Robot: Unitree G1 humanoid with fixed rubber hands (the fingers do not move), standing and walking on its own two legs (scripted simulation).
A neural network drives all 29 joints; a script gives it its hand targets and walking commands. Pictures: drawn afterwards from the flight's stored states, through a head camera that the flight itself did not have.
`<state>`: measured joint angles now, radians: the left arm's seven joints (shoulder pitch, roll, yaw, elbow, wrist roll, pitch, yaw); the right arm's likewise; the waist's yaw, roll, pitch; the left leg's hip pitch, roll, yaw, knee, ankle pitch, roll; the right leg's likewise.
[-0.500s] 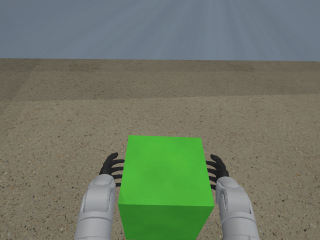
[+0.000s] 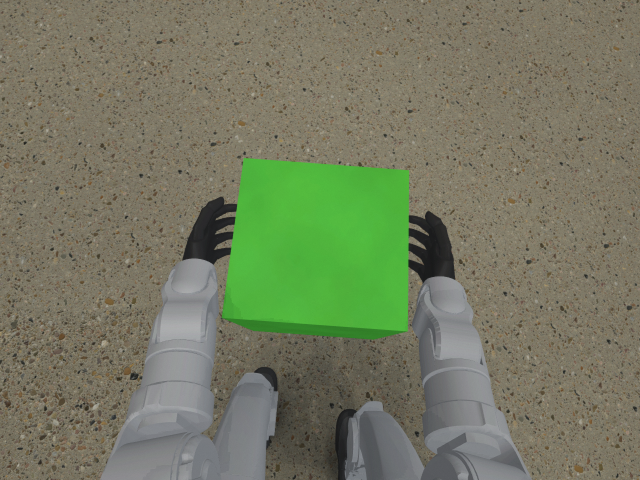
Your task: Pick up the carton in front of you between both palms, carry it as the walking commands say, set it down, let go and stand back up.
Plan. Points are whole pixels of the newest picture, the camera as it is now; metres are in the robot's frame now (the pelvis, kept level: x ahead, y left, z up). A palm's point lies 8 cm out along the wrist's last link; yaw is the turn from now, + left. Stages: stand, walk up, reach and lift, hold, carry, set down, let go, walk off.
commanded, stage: set down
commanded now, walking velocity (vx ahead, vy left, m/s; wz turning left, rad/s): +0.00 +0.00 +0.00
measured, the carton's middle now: (318, 263) +0.41 +0.03 -0.17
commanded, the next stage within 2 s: none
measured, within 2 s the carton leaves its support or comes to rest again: rests again in 1.68 s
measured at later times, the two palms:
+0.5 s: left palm (209, 246) +0.43 +0.20 -0.22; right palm (391, 260) +0.43 -0.09 -0.20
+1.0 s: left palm (208, 250) +0.47 +0.24 -0.37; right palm (355, 253) +0.49 -0.06 -0.36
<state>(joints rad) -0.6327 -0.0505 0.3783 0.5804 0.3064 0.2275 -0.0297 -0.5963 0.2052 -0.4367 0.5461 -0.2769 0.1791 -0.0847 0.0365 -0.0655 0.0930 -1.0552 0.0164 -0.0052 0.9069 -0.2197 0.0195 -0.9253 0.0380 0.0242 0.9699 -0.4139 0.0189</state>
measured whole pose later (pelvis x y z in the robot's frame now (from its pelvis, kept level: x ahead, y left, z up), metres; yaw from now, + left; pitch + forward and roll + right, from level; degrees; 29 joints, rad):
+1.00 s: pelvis -0.04 -0.01 -0.24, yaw -3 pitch +44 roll -8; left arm -1.27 0.23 0.32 0.81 0.19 0.34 -0.01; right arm -1.21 0.05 -0.48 0.72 -0.12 0.25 -0.19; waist 0.08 -0.11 0.06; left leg -2.19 -0.02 -0.10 1.79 -0.38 -0.01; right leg -1.99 0.15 -0.01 1.87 -0.67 0.06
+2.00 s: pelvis -0.06 -0.01 -0.32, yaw -5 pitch +32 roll -3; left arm -1.61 0.45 0.32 1.08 0.11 0.25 -0.13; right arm -1.56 -0.13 -0.31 0.98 0.01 0.22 -0.16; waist 0.12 -0.09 0.52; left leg -2.24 0.06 -0.06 2.06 -0.39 0.01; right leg -2.08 0.24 0.03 2.19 -0.69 0.09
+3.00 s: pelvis -0.06 -0.01 -0.30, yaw -4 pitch +34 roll -4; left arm -1.60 0.57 0.22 1.08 -0.11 0.19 -0.05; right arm -1.51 -0.22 -0.13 0.81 0.16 0.25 -0.24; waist 0.08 -0.08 0.45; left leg -2.20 0.04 -0.05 2.02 -0.41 0.02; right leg -2.03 0.14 0.00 2.13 -0.70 0.06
